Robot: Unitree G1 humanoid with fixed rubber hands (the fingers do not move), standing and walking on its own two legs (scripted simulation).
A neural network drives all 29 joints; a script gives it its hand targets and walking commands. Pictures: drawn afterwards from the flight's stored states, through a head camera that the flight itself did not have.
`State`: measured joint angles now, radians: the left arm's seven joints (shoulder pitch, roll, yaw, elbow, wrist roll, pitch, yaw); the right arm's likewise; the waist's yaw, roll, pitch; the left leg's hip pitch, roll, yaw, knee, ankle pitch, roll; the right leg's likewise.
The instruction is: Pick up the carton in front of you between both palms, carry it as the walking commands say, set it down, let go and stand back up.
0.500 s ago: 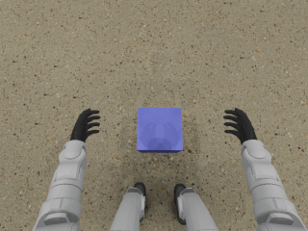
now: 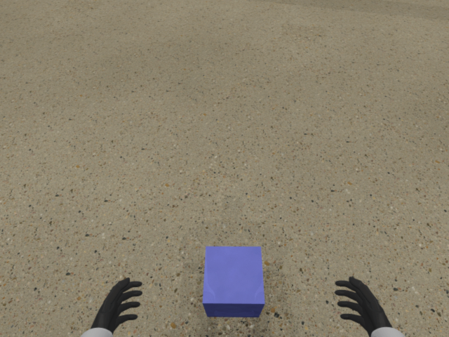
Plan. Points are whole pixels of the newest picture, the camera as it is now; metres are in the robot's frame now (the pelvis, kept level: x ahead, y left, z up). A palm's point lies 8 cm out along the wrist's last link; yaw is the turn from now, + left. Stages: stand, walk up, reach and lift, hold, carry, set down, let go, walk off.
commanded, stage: let go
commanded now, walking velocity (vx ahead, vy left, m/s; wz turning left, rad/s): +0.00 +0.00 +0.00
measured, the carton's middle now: (233, 283) +0.39 +0.00 -0.65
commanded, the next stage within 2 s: stand in 0.34 s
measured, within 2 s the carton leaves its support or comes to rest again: neither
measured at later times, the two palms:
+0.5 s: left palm out of the picture +0.14 +0.27 -0.09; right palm (395, 334) +0.15 -0.27 -0.08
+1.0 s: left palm out of the picture +0.12 +0.30 -0.10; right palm out of the picture +0.13 -0.28 -0.09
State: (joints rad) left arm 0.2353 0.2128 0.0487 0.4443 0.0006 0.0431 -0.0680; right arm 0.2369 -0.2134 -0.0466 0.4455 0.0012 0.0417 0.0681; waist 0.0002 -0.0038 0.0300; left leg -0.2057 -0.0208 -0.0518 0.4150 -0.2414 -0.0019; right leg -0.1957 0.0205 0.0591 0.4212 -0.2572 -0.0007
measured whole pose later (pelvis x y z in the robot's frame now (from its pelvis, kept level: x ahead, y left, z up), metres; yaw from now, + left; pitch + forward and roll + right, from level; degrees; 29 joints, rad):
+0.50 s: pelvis +0.00 +0.00 -0.01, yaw +0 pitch -1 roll +0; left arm 0.21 0.29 0.05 0.61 0.04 0.05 0.01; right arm 0.19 -0.29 -0.04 0.61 -0.04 0.06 -0.01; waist 0.00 0.00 0.02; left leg -0.20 -0.01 -0.05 0.52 -0.30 0.00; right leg -0.17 0.03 0.05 0.50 -0.31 0.00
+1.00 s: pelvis +0.01 +0.01 +0.00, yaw +0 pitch -1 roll +0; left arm 0.18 0.34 0.03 0.81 0.03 0.00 0.02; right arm 0.17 -0.34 -0.03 0.82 -0.03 0.00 -0.02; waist 0.00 0.00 0.01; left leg -0.16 -0.02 -0.05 0.46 -0.28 0.01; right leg -0.14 0.01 0.04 0.45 -0.29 0.01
